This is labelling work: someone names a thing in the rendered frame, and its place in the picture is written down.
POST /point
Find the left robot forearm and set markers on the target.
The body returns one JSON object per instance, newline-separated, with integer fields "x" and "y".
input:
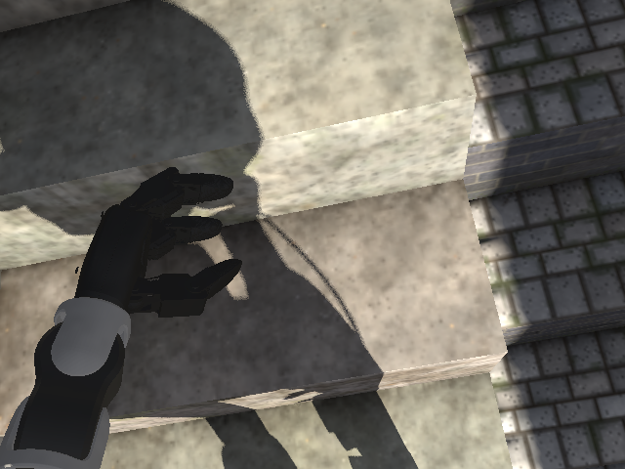
{"x": 64, "y": 423}

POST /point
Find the left robot hand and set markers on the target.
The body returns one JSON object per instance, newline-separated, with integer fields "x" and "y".
{"x": 142, "y": 228}

